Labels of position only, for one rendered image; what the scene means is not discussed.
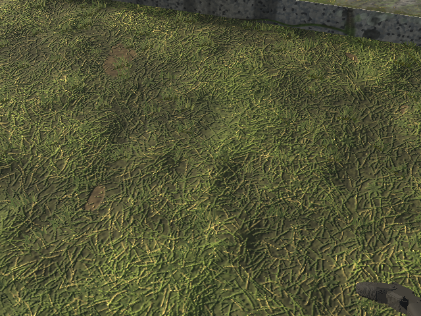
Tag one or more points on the right robot hand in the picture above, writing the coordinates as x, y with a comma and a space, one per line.
394, 295

